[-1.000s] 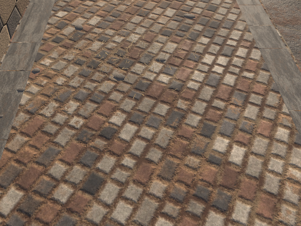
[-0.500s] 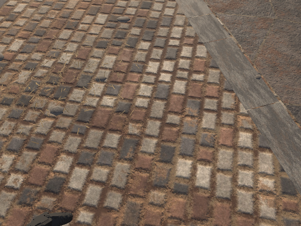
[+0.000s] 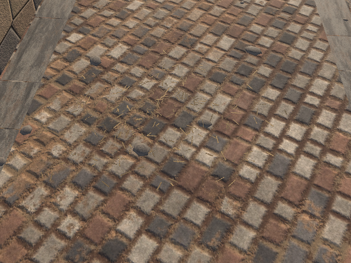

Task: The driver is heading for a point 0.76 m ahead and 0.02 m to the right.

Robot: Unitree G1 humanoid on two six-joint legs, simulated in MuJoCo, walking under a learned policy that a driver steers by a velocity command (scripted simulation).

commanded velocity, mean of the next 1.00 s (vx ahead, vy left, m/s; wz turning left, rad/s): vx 0.49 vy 0.00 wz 0.16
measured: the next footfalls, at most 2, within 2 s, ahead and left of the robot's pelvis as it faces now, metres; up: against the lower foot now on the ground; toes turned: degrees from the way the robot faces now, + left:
right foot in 0.44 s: +0.45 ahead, -0.10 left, +0.00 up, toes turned +13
left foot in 0.94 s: +0.68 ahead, +0.19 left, +0.00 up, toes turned +7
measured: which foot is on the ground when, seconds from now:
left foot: down 0.00-0.46, up 0.48-0.92, down 0.94-1.00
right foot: up 0.00-0.42, down 0.44-0.96, up 0.98-1.00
